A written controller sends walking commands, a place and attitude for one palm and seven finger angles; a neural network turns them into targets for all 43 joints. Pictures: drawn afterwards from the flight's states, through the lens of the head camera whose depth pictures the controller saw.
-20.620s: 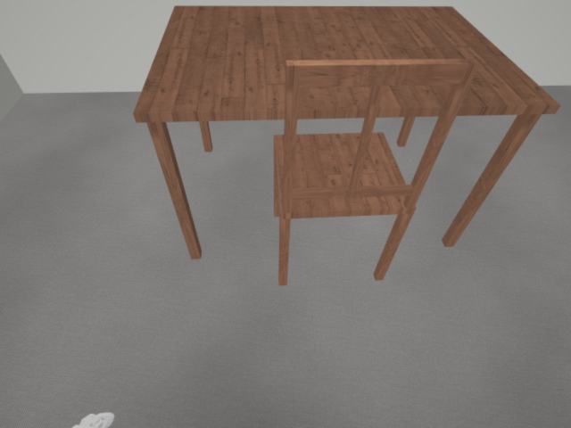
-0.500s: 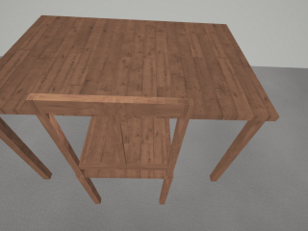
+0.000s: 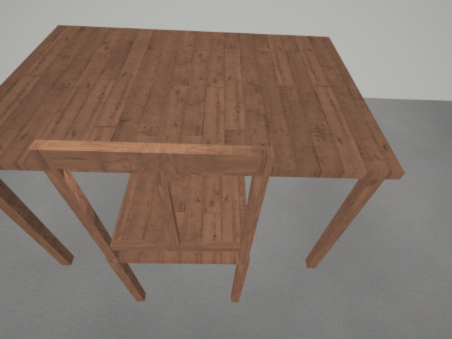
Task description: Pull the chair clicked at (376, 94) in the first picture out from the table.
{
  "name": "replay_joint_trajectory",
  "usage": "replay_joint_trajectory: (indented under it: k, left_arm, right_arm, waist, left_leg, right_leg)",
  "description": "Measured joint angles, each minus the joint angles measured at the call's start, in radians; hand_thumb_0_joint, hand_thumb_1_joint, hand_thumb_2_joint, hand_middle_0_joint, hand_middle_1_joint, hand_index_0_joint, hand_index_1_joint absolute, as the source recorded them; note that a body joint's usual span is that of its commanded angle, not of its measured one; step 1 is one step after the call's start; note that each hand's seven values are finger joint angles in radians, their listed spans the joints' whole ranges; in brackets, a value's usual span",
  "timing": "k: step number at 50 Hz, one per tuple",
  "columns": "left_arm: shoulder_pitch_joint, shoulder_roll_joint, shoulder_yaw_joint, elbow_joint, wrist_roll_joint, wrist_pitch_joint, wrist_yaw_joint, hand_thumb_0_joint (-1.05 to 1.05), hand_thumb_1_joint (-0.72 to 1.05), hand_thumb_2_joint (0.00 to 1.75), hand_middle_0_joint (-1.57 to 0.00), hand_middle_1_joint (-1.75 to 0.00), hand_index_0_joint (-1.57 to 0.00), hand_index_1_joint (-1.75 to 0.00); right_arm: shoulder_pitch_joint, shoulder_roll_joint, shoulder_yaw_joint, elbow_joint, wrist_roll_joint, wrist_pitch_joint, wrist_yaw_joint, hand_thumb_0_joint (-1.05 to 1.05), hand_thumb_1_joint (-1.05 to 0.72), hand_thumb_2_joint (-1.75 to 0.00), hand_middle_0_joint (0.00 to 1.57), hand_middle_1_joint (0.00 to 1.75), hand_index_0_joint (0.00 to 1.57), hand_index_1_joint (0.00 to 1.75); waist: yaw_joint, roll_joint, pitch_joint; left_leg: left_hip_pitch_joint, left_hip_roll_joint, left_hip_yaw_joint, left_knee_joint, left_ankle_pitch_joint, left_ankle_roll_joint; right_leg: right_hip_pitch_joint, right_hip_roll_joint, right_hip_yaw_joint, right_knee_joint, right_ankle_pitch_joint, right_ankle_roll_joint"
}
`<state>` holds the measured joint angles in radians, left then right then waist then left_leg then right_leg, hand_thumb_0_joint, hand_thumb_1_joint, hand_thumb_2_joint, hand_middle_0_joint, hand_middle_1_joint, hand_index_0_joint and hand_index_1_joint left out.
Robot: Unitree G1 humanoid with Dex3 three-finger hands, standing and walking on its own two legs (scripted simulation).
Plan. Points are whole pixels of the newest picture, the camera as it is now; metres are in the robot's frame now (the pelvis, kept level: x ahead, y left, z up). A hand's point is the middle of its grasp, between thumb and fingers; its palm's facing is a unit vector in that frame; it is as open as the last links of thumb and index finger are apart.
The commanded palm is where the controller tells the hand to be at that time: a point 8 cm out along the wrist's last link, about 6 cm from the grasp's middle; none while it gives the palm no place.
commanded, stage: look again from close up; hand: left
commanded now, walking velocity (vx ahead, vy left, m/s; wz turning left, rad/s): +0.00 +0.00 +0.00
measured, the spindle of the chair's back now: (169, 212) +0.39 +0.16 -0.08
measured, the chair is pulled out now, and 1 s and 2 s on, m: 0.00 0.00 0.00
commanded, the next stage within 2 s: raise the hand toward the chair's back in 0.06 s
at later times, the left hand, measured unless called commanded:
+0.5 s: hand (155, 303) +0.18 +0.13 -0.02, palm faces +0.02 -1.00 +0.05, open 8.6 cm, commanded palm +0.11 +0.21 -0.07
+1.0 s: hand (154, 317) +0.17 +0.14 -0.06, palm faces +0.06 -1.00 +0.00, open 12.9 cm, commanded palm +0.12 +0.21 -0.05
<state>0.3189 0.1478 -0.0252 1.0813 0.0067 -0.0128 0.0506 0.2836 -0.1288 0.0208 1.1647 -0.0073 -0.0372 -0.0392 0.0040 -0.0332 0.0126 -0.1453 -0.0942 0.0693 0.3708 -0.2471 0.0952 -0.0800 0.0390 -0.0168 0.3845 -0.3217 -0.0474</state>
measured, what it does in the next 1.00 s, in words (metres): lowers itself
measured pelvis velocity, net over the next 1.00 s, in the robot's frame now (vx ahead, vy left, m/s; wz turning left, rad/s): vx -0.06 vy -0.06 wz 0.05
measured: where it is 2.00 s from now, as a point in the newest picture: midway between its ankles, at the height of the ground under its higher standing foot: outside the picture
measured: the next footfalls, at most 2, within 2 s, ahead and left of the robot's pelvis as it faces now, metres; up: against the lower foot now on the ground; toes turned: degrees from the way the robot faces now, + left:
none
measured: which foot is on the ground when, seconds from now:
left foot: down 0.00-1.00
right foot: down 0.00-1.00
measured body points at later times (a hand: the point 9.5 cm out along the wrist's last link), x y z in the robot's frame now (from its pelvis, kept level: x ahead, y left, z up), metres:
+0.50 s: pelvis -0.06 -0.04 -0.06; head -0.03 -0.03 +0.39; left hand +0.18 +0.19 -0.02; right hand +0.13 -0.30 -0.13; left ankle -0.03 +0.05 -0.74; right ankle -0.05 -0.08 -0.74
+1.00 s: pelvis -0.06 -0.06 -0.09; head +0.02 -0.07 +0.35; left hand +0.16 +0.19 -0.05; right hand +0.12 -0.27 -0.19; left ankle -0.03 +0.05 -0.74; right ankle -0.05 -0.08 -0.74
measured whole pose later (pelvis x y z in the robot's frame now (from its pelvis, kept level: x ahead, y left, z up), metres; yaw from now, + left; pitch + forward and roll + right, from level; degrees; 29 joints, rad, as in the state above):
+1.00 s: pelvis -0.06 -0.06 -0.09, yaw +3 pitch +16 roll +1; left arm 0.31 0.22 0.19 0.07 -0.31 -0.28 -0.27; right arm 0.19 -0.18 0.05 0.59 0.03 -0.18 -0.04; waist -0.02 0.01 -0.12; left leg -0.92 -0.03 0.00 1.11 -0.48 0.00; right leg -0.87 0.10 -0.13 1.10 -0.52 -0.12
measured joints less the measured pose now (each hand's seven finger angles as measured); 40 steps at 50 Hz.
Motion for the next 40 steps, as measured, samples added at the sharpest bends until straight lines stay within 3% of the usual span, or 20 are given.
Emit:
replay_joint_trajectory:
  k: [9, 10, 11, 14, 16, 18, 21, 23, 25, 27, 29, 32, 36, 38, 40]
  left_arm:
    - [0.005, -0.006, -0.003, 0.002, 0.006, -0.009, 0.004, 0.01, 0.91, 0.90, -0.20, -0.30, -0.20, -0.30]
    - [0.051, -0.004, 0.027, -0.145, -0.024, 0.062, 0.013, 0.02, 0.92, 0.90, -0.20, -0.30, -0.20, -0.30]
    - [0.105, 0.010, 0.042, -0.338, -0.051, 0.104, 0.024, 0.03, 0.93, 0.90, -0.20, -0.30, -0.20, -0.30]
    - [0.149, 0.069, 0.036, -0.713, -0.091, 0.047, 0.065, 0.04, 0.93, 0.89, -0.20, -0.29, -0.20, -0.30]
    - [0.100, 0.089, 0.046, -0.848, -0.118, -0.001, 0.057, 0.04, 0.91, 0.88, -0.20, -0.29, -0.19, -0.29]
    - [0.009, 0.086, 0.070, -0.883, -0.141, -0.091, 0.019, 0.03, 0.87, 0.87, -0.19, -0.28, -0.19, -0.29]
    - [-0.102, 0.058, 0.113, -0.851, -0.197, -0.272, -0.090, 0.02, 0.81, 0.85, -0.18, -0.28, -0.18, -0.28]
    - [-0.109, 0.040, 0.133, -0.844, -0.250, -0.389, -0.196, 0.02, 0.76, 0.83, -0.18, -0.27, -0.17, -0.27]
    - [-0.080, 0.022, 0.148, -0.833, -0.269, -0.477, -0.292, 0.01, 0.71, 0.81, -0.17, -0.26, -0.17, -0.27]
    - [-0.032, 0.022, 0.157, -0.829, -0.253, -0.494, -0.334, 0.01, 0.66, 0.80, -0.17, -0.26, -0.17, -0.26]
    - [0.018, 0.040, 0.163, -0.838, -0.239, -0.470, -0.331, 0.01, 0.61, 0.78, -0.17, -0.25, -0.17, -0.25]
    - [0.078, 0.065, 0.196, -0.892, -0.244, -0.440, -0.275, 0.01, 0.54, 0.75, -0.17, -0.24, -0.17, -0.24]
    - [0.113, 0.078, 0.247, -1.006, -0.283, -0.501, -0.222, 0.02, 0.44, 0.71, -0.16, -0.23, -0.16, -0.23]
    - [0.087, 0.083, 0.247, -1.038, -0.300, -0.540, -0.253, 0.02, 0.40, 0.69, -0.15, -0.22, -0.15, -0.22]
    - [0.035, 0.091, 0.228, -1.033, -0.309, -0.543, -0.318, 0.01, 0.35, 0.67, -0.14, -0.21, -0.14, -0.21]
  right_arm:
    - [-0.001, -0.004, 0.003, -0.008, 0.001, 0.005, 0.001, 0.01, -0.92, -0.90, 0.20, 0.30, 0.20, 0.30]
    - [0.010, -0.009, -0.001, -0.055, 0.001, 0.004, -0.004, 0.01, -0.92, -0.90, 0.20, 0.30, 0.20, 0.30]
    - [0.028, -0.018, -0.001, -0.110, 0.002, -0.034, -0.014, 0.01, -0.92, -0.90, 0.20, 0.30, 0.21, 0.30]
    - [0.067, -0.066, -0.003, -0.224, 0.007, -0.174, -0.007, 0.02, -0.92, -0.90, 0.20, 0.30, 0.20, 0.30]
    - [0.059, -0.102, -0.007, -0.283, 0.009, -0.213, 0.004, 0.02, -0.92, -0.90, 0.20, 0.30, 0.20, 0.30]
    - [0.027, -0.135, -0.012, -0.329, 0.000, -0.228, 0.018, 0.01, -0.92, -0.90, 0.20, 0.30, 0.21, 0.30]
    - [-0.042, -0.158, -0.023, -0.387, -0.007, -0.223, 0.043, 0.01, -0.91, -0.90, 0.20, 0.30, 0.21, 0.30]
    - [-0.083, -0.156, -0.029, -0.435, -0.004, -0.214, 0.058, 0.01, -0.91, -0.90, 0.20, 0.30, 0.21, 0.30]
    - [-0.111, -0.160, -0.039, -0.498, 0.003, -0.202, 0.067, 0.01, -0.91, -0.90, 0.20, 0.30, 0.21, 0.30]
    - [-0.132, -0.170, -0.052, -0.565, 0.009, -0.177, 0.068, 0.01, -0.91, -0.90, 0.20, 0.30, 0.21, 0.30]
    - [-0.153, -0.175, -0.064, -0.621, 0.016, -0.153, 0.059, 0.01, -0.91, -0.90, 0.20, 0.30, 0.20, 0.30]
    - [-0.175, -0.170, -0.076, -0.663, 0.016, -0.137, 0.042, 0.01, -0.91, -0.90, 0.19, 0.30, 0.20, 0.30]
    - [-0.182, -0.140, -0.054, -0.636, 0.011, -0.156, 0.023, 0.01, -0.91, -0.90, 0.19, 0.30, 0.20, 0.30]
    - [-0.181, -0.127, -0.026, -0.607, 0.013, -0.171, 0.016, 0.01, -0.91, -0.90, 0.19, 0.30, 0.20, 0.30]
    - [-0.179, -0.113, 0.006, -0.584, 0.020, -0.180, 0.008, 0.01, -0.91, -0.90, 0.19, 0.30, 0.20, 0.30]
  waist:
    - [-0.002, 0.005, 0.000]
    - [-0.012, 0.010, 0.009]
    - [-0.011, 0.010, 0.023]
    - [-0.009, 0.021, 0.018]
    - [-0.023, 0.033, -0.003]
    - [-0.040, 0.047, -0.043]
    - [-0.047, 0.049, -0.121]
    - [-0.043, 0.015, -0.162]
    - [-0.041, -0.011, -0.187]
    - [-0.035, -0.023, -0.194]
    - [-0.022, -0.031, -0.185]
    - [0.008, -0.029, -0.167]
    - [0.041, 0.001, -0.157]
    - [0.048, 0.023, -0.158]
    - [0.048, 0.043, -0.157]
  left_leg:
    - [-0.020, 0.009, -0.007, 0.021, -0.001, -0.011]
    - [-0.038, 0.013, -0.013, 0.045, -0.009, -0.015]
    - [-0.042, 0.011, -0.013, 0.049, -0.012, -0.017]
    - [-0.065, -0.021, -0.014, 0.034, 0.018, -0.017]
    - [-0.117, -0.042, -0.024, 0.079, 0.016, -0.016]
    - [-0.229, -0.043, -0.035, 0.199, -0.023, -0.021]
    - [-0.412, -0.005, -0.036, 0.381, -0.090, -0.036]
    - [-0.511, 0.018, -0.024, 0.478, -0.130, -0.055]
    - [-0.591, 0.036, -0.019, 0.567, -0.164, -0.064]
    - [-0.655, 0.047, -0.020, 0.644, -0.195, -0.061]
    - [-0.705, 0.052, -0.025, 0.707, -0.216, -0.062]
    - [-0.767, 0.060, -0.048, 0.779, -0.240, -0.075]
    - [-0.812, 0.066, -0.094, 0.826, -0.254, -0.088]
    - [-0.828, 0.064, -0.115, 0.838, -0.256, -0.092]
    - [-0.843, 0.062, -0.127, 0.845, -0.254, -0.094]
  right_leg:
    - [-0.006, 0.008, -0.006, -0.004, 0.005, -0.005]
    - [-0.017, 0.012, -0.014, 0.006, 0.004, -0.004]
    - [-0.038, 0.009, -0.018, 0.040, -0.001, -0.004]
    - [-0.147, -0.023, -0.018, 0.202, -0.022, 0.008]
    - [-0.213, -0.037, -0.019, 0.242, -0.040, 0.015]
    - [-0.293, -0.036, -0.038, 0.291, -0.069, -0.011]
    - [-0.454, -0.003, -0.056, 0.415, -0.092, -0.043]
    - [-0.554, 0.018, -0.049, 0.500, -0.114, -0.056]
    - [-0.633, 0.034, -0.051, 0.579, -0.141, -0.069]
    - [-0.695, 0.043, -0.059, 0.651, -0.169, -0.078]
    - [-0.742, 0.045, -0.071, 0.710, -0.193, -0.084]
    - [-0.791, 0.052, -0.100, 0.763, -0.214, -0.095]
    - [-0.813, 0.059, -0.147, 0.776, -0.224, -0.086]
    - [-0.819, 0.058, -0.166, 0.776, -0.226, -0.071]
    - [-0.828, 0.057, -0.178, 0.776, -0.227, -0.065]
